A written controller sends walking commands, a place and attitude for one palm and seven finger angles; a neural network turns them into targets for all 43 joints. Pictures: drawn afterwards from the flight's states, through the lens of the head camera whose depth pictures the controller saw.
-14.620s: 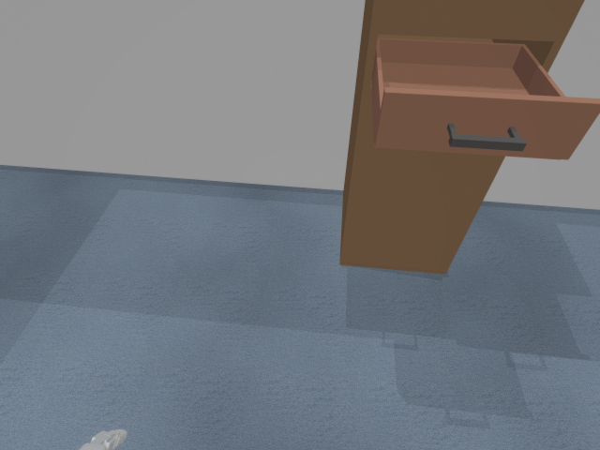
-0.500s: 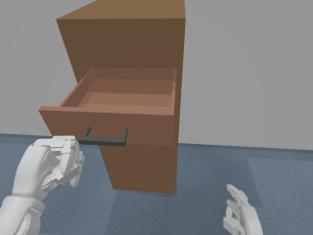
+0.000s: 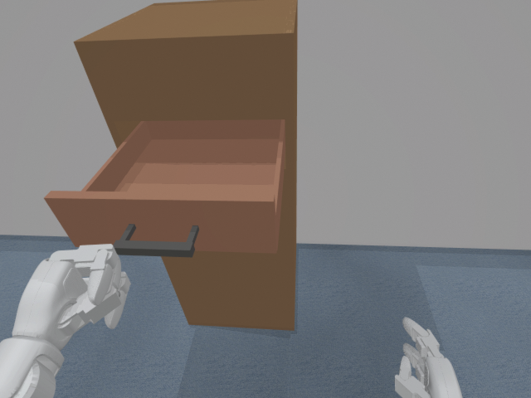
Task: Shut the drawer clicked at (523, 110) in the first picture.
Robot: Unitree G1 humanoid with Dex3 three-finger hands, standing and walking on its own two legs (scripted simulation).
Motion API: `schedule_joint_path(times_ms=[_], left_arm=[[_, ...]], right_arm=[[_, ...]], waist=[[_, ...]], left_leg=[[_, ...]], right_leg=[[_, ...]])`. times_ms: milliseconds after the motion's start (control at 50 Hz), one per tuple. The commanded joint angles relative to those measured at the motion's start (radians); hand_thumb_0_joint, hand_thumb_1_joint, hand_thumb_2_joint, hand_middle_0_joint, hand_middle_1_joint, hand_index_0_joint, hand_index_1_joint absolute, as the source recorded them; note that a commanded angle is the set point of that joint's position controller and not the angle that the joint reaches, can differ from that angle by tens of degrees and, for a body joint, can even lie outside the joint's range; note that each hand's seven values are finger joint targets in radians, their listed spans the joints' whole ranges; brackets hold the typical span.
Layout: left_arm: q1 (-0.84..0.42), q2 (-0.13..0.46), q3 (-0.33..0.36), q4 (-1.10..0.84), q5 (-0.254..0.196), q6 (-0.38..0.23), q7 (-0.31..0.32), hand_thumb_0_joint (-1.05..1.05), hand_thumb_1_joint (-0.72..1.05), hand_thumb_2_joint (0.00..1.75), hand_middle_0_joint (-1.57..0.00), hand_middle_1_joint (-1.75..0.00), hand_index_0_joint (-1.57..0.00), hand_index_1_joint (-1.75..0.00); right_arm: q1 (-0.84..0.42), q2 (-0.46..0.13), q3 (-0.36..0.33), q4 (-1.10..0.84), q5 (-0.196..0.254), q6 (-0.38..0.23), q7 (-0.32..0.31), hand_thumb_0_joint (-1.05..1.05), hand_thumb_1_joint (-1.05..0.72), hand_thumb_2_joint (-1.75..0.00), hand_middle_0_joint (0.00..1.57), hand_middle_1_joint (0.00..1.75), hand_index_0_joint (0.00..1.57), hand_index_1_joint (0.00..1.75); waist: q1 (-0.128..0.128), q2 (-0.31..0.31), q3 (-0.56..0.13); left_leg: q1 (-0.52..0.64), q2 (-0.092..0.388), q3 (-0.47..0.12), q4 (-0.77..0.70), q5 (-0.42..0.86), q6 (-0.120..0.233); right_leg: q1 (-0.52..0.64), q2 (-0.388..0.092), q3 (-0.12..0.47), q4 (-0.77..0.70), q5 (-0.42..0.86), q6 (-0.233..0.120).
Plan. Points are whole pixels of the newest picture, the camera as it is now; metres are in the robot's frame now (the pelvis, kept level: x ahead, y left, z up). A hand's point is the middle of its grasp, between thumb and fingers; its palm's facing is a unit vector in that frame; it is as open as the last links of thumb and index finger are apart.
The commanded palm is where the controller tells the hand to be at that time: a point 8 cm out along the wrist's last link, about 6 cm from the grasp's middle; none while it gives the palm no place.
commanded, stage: bring the fist close to the handle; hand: left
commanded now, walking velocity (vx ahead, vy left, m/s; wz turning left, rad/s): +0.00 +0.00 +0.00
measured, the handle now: (157, 239) +0.33 +0.23 +0.10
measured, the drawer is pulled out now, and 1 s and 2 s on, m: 0.28 0.28 0.24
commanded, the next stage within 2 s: push the drawer shut in 1.32 s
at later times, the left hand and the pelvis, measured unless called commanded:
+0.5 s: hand (138, 294) +0.21 +0.19 +0.13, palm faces +0.05 -1.00 -0.06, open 3.3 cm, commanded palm +0.18 +0.25 +0.14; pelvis +0.01 +0.01 +0.00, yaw +0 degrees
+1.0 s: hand (164, 285) +0.25 +0.19 +0.09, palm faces +0.04 -1.00 -0.04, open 3.3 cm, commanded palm +0.22 +0.24 +0.10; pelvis +0.00 +0.02 -0.01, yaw -1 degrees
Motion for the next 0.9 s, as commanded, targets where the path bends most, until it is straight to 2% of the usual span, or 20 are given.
schedule_joint_path(times_ms=[0,60,80,100,180,220,300,340,380,400,480,520,580,640,660,700,740,760,820,880], left_arm=[[-0.135,0.157,0.100,-0.173,-0.005,-0.086,0.006,0.00,0.90,0.90,-1.40,-1.60,-1.40,-1.60],[-0.122,0.135,0.076,-0.207,0.011,-0.135,0.026,0.00,0.90,0.90,-1.40,-1.60,-1.40,-1.60],[-0.116,0.131,0.075,-0.192,0.015,-0.150,0.031,0.00,0.90,0.90,-1.40,-1.60,-1.40,-1.60],[-0.092,0.136,0.090,-0.175,0.016,-0.160,0.031,0.00,0.90,0.90,-1.40,-1.60,-1.40,-1.60],[-0.094,0.102,0.047,-0.117,0.023,-0.176,0.020,0.00,0.90,0.90,-1.40,-1.60,-1.40,-1.60],[-0.086,0.100,0.042,-0.094,0.022,-0.177,0.010,0.00,0.90,0.90,-1.40,-1.60,-1.40,-1.60],[-0.073,0.076,0.004,-0.110,0.029,-0.201,0.007,0.00,0.90,0.90,-1.40,-1.60,-1.40,-1.60],[-0.087,0.084,0.009,-0.109,0.033,-0.225,0.015,0.00,0.90,0.90,-1.40,-1.60,-1.40,-1.60],[-0.084,0.066,-0.013,-0.105,0.045,-0.246,0.027,0.00,0.90,0.90,-1.40,-1.60,-1.40,-1.60],[-0.081,0.076,0.000,-0.086,0.046,-0.254,0.035,0.00,0.90,0.90,-1.40,-1.60,-1.40,-1.60],[-0.097,0.055,-0.023,-0.041,0.064,-0.286,0.059,0.00,0.90,0.90,-1.40,-1.60,-1.40,-1.60],[-0.124,0.054,-0.031,-0.014,0.062,-0.295,0.062,0.00,0.90,0.90,-1.40,-1.60,-1.40,-1.60],[-0.185,0.045,-0.062,0.014,0.073,-0.311,0.068,0.00,0.90,0.90,-1.40,-1.60,-1.40,-1.60],[-0.213,0.064,-0.041,0.060,0.071,-0.333,0.071,0.00,0.90,0.90,-1.40,-1.60,-1.40,-1.60],[-0.213,0.076,-0.034,0.075,0.077,-0.342,0.075,0.00,0.90,0.90,-1.40,-1.60,-1.40,-1.60],[-0.250,0.046,-0.068,0.081,0.080,-0.360,0.076,0.00,0.90,0.90,-1.40,-1.60,-1.40,-1.60],[-0.252,0.052,-0.057,0.109,0.080,-0.375,0.083,0.00,0.90,0.90,-1.40,-1.60,-1.40,-1.60],[-0.257,0.061,-0.054,0.139,0.085,-0.378,0.090,0.00,0.90,0.90,-1.40,-1.60,-1.40,-1.60],[-0.282,0.039,-0.076,0.177,0.089,-0.390,0.094,0.00,0.90,0.90,-1.40,-1.60,-1.40,-1.60],[-0.299,0.053,-0.067,0.227,0.100,-0.400,0.104,0.00,0.90,0.90,-1.40,-1.60,-1.40,-1.60]], right_arm=[[-0.166,-0.080,-0.040,-0.183,-0.011,-0.078,-0.005,0.00,-0.90,-0.90,0.20,0.30,0.20,0.30],[-0.158,-0.074,-0.042,-0.179,-0.020,-0.082,0.006,0.00,-0.90,-0.90,0.20,0.30,0.20,0.30],[-0.144,-0.071,-0.045,-0.177,-0.023,-0.080,0.007,0.00,-0.90,-0.90,0.20,0.30,0.20,0.30],[-0.143,-0.070,-0.049,-0.175,-0.022,-0.077,0.009,0.00,-0.90,-0.90,0.20,0.30,0.20,0.30],[-0.135,-0.073,-0.054,-0.172,-0.025,-0.056,0.012,0.00,-0.90,-0.90,0.20,0.30,0.20,0.30],[-0.136,-0.075,-0.054,-0.176,-0.024,-0.048,0.011,0.00,-0.90,-0.90,0.20,0.30,0.20,0.30],[-0.132,-0.073,-0.059,-0.184,-0.029,-0.042,0.016,0.00,-0.90,-0.90,0.20,0.30,0.20,0.30],[-0.127,-0.075,-0.063,-0.180,-0.032,-0.040,0.017,0.00,-0.90,-0.90,0.20,0.30,0.20,0.30],[-0.117,-0.073,-0.065,-0.174,-0.038,-0.037,0.022,0.00,-0.90,-0.90,0.20,0.30,0.20,0.30],[-0.116,-0.073,-0.068,-0.173,-0.038,-0.034,0.023,0.00,-0.90,-0.90,0.20,0.30,0.20,0.30],[-0.114,-0.073,-0.070,-0.167,-0.043,-0.018,0.027,0.00,-0.90,-0.90,0.20,0.30,0.20,0.30],[-0.114,-0.077,-0.073,-0.167,-0.043,-0.012,0.026,0.00,-0.90,-0.90,0.20,0.30,0.20,0.30],[-0.113,-0.081,-0.069,-0.166,-0.046,-0.004,0.024,0.00,-0.90,-0.90,0.20,0.30,0.20,0.30],[-0.108,-0.084,-0.074,-0.162,-0.046,0.000,0.020,0.00,-0.90,-0.90,0.20,0.30,0.20,0.30],[-0.109,-0.087,-0.073,-0.155,-0.047,0.003,0.022,0.00,-0.90,-0.90,0.20,0.30,0.20,0.30],[-0.108,-0.083,-0.072,-0.162,-0.049,0.004,0.026,0.00,-0.90,-0.90,0.20,0.30,0.20,0.30],[-0.109,-0.084,-0.077,-0.159,-0.049,0.005,0.028,0.00,-0.90,-0.90,0.20,0.30,0.20,0.30],[-0.108,-0.088,-0.074,-0.153,-0.052,0.010,0.029,0.00,-0.90,-0.90,0.20,0.30,0.20,0.30],[-0.107,-0.087,-0.078,-0.158,-0.051,0.021,0.034,0.00,-0.90,-0.90,0.20,0.30,0.20,0.30],[-0.102,-0.092,-0.082,-0.157,-0.054,0.037,0.036,0.00,-0.90,-0.90,0.20,0.30,0.20,0.30]], waist=[[-0.007,-0.120,0.000],[-0.005,-0.054,-0.033],[-0.013,-0.077,-0.037],[-0.007,-0.061,-0.054],[-0.022,-0.101,-0.033],[-0.021,-0.074,-0.036],[-0.023,-0.078,-0.057],[-0.028,-0.093,-0.061],[-0.032,-0.078,-0.058],[-0.030,-0.100,-0.053],[-0.037,-0.061,-0.031],[-0.045,-0.079,-0.029],[-0.057,-0.060,-0.023],[-0.060,-0.088,-0.051],[-0.057,-0.079,-0.054],[-0.060,-0.059,-0.076],[-0.058,-0.059,-0.087],[-0.062,-0.087,-0.065],[-0.063,-0.070,-0.073],[-0.066,-0.099,-0.069]], left_leg=[[0.089,-0.030,-0.008,-0.036,0.149,0.057],[0.103,-0.033,0.000,-0.031,0.186,0.056],[0.103,-0.033,0.000,-0.033,0.192,0.057],[0.106,-0.033,0.003,-0.030,0.205,0.056],[0.091,-0.032,0.006,-0.028,0.219,0.058],[0.088,-0.034,0.009,-0.028,0.221,0.057],[0.096,-0.033,0.007,-0.027,0.250,0.060],[0.090,-0.032,0.006,-0.025,0.248,0.059],[0.092,-0.031,0.007,-0.025,0.254,0.060],[0.077,-0.030,0.004,-0.028,0.240,0.058],[0.061,-0.029,0.007,-0.029,0.204,0.054],[0.051,-0.028,0.004,-0.026,0.178,0.053],[0.039,-0.029,0.000,-0.028,0.138,0.053],[0.036,-0.027,-0.002,-0.020,0.137,0.052],[0.030,-0.027,-0.001,-0.018,0.135,0.051],[0.036,-0.029,-0.002,-0.017,0.140,0.050],[0.034,-0.027,0.001,-0.011,0.144,0.048],[0.011,-0.027,-0.001,-0.009,0.133,0.049],[0.007,-0.028,0.004,-0.006,0.133,0.046],[-0.019,-0.029,0.009,0.005,0.125,0.049]], right_leg=[[-0.153,-0.059,0.100,-0.152,0.296,0.095],[-0.136,-0.055,0.075,-0.118,0.360,0.084],[-0.140,-0.057,0.070,-0.111,0.383,0.086],[-0.128,-0.056,0.067,-0.104,0.409,0.086],[-0.133,-0.053,0.060,-0.098,0.455,0.090],[-0.131,-0.052,0.056,-0.092,0.456,0.087],[-0.128,-0.047,0.038,-0.075,0.469,0.079],[-0.134,-0.045,0.034,-0.070,0.449,0.078],[-0.148,-0.041,0.028,-0.065,0.433,0.071],[-0.151,-0.038,0.022,-0.062,0.403,0.069],[-0.180,-0.035,0.025,-0.062,0.326,0.060],[-0.191,-0.036,0.029,-0.063,0.292,0.062],[-0.208,-0.034,0.034,-0.067,0.228,0.058],[-0.210,-0.035,0.037,-0.060,0.226,0.060],[-0.204,-0.033,0.039,-0.062,0.215,0.057],[-0.209,-0.033,0.035,-0.045,0.221,0.054],[-0.214,-0.032,0.034,-0.037,0.230,0.054],[-0.217,-0.032,0.037,-0.042,0.217,0.055],[-0.229,-0.031,0.037,-0.028,0.221,0.054],[-0.238,-0.031,0.047,-0.025,0.218,0.056]])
